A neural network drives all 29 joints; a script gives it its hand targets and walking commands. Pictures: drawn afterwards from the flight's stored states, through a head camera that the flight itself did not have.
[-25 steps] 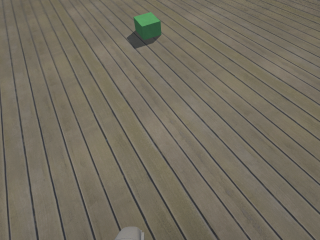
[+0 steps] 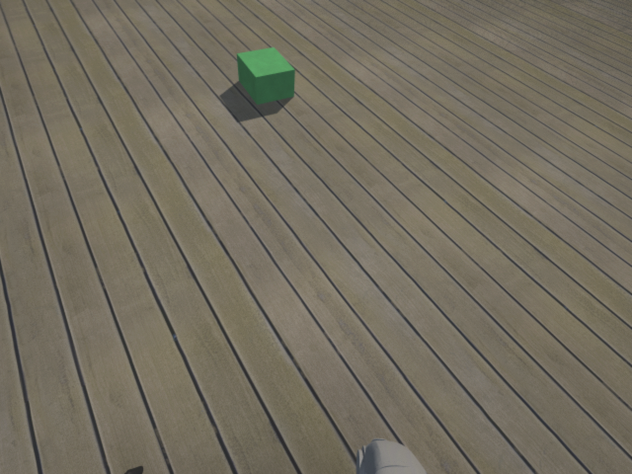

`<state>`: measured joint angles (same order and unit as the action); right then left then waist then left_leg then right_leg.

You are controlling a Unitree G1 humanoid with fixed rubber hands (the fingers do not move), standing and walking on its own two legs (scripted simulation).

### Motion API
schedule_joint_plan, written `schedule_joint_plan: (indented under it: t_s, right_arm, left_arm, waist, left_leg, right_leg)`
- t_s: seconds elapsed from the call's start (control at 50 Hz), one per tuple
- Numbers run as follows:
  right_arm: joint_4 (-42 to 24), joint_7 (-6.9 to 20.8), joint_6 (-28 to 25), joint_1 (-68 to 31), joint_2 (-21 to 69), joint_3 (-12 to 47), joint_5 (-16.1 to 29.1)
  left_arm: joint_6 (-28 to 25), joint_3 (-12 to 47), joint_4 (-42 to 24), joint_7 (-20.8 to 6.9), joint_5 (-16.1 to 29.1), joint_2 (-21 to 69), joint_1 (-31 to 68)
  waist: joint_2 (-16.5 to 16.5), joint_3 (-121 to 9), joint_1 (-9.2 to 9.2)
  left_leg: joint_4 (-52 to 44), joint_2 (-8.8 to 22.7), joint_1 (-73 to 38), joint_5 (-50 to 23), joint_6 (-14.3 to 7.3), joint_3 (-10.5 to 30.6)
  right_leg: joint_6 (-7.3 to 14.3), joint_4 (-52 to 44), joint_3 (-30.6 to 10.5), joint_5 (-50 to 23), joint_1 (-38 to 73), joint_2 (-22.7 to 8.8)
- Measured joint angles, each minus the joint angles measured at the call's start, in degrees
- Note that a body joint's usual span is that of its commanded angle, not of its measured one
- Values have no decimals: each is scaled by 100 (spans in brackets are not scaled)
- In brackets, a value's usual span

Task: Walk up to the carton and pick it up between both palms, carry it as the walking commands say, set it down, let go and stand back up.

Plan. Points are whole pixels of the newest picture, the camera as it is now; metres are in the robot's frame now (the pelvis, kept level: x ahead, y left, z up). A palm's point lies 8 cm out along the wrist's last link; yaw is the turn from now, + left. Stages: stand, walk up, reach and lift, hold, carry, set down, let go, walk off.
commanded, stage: walk up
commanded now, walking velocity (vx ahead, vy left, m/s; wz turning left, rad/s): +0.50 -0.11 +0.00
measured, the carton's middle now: (265, 75) +2.22 +0.14 -0.70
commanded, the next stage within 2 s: none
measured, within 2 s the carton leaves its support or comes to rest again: neither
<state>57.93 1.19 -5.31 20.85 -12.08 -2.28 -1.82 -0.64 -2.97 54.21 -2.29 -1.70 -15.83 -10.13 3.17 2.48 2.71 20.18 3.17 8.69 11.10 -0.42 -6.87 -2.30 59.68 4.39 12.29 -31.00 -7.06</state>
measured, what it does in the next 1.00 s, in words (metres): walks ahead: right foot, then left foot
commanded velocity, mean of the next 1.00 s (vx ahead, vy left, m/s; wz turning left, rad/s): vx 0.49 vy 0.08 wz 0.00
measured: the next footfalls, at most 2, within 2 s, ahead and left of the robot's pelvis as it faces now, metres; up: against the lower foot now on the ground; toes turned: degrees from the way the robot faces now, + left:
right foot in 0.26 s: +0.27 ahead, -0.16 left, +0.00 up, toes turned -8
left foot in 0.80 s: +0.51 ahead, +0.15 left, +0.00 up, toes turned +9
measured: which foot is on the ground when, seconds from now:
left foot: down 0.00-0.26, up 0.28-0.78, down 0.80-1.00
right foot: up 0.00-0.24, down 0.26-0.80, up 0.82-1.00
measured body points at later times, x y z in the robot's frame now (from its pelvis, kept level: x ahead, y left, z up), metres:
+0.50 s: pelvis +0.24 -0.06 +0.00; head +0.26 -0.10 +0.45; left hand +0.21 +0.20 -0.12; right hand +0.29 -0.31 -0.17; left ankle +0.24 +0.12 -0.65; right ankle +0.23 -0.16 -0.75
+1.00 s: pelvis +0.46 +0.04 +0.00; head +0.48 +0.06 +0.45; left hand +0.53 +0.30 -0.16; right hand +0.47 -0.22 -0.13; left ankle +0.47 +0.14 -0.75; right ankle +0.45 -0.11 -0.66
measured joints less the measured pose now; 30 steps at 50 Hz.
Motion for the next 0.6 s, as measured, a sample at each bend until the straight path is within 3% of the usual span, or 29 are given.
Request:
schedule_joint_plan:
  t_s: [0.1, 0.18, 0.24, 0.3, 0.34, 0.38, 0.5, 0.6]
  right_arm:
    - [155, -37, -3, 525, 18, 17, 14]
    - [271, -58, 55, 686, 27, 7, 45]
    - [355, -87, 112, 760, 24, 5, 94]
    - [323, -95, 214, 572, -47, -22, 122]
    - [192, -77, 249, 325, -132, -64, 82]
    - [82, -35, 270, 56, -211, -99, 48]
    - [-173, 114, 458, -680, -278, -128, -4]
    - [-334, 244, 566, -1197, -210, -74, -2]
  left_arm:
    - [78, 53, -129, -123, 34, 129, 546]
    - [-10, 76, -305, -129, 47, 294, 818]
    - [-159, 60, -408, -58, 29, 337, 860]
    - [-301, 17, -312, 104, 5, 360, 693]
    - [-292, 0, -112, 163, 13, 340, 344]
    - [-299, -19, 128, 189, 36, 324, -38]
    - [-412, 7, 454, 229, 68, 388, -1141]
    - [-409, 31, 535, 265, 42, 526, -1767]
  waist:
    - [-62, 48, 195]
    - [-190, 53, 271]
    - [-291, -14, 286]
    - [-458, -31, 131]
    - [-506, -38, 29]
    - [-568, -22, -110]
    - [-618, 36, -459]
    - [-598, 71, -654]
  left_leg:
    - [-490, 28, -682, 134, 125, 6]
    - [-552, 52, -1048, 450, 273, -38]
    - [-53, 140, -1069, 986, 431, 6]
    - [2394, 152, -101, 1647, 191, 413]
    - [3839, 1, 605, 1347, 112, 598]
    - [4386, 42, 1107, 751, 128, 590]
    - [4152, 274, 2168, -205, 240, 553]
    - [3058, 339, 2465, -638, 322, 414]
  right_leg:
    - [-18, -1454, 27, -622, -93, -9]
    - [33, -2283, 159, -438, 143, 39]
    - [55, -2845, 290, -292, 612, 174]
    - [399, -2479, 344, -188, 606, 260]
    - [449, -2530, 328, 24, 833, 235]
    - [414, -2897, 326, 3, 1226, 248]
    - [347, -3751, 332, -13, 2124, 240]
    - [198, -4131, 342, 124, 2651, 166]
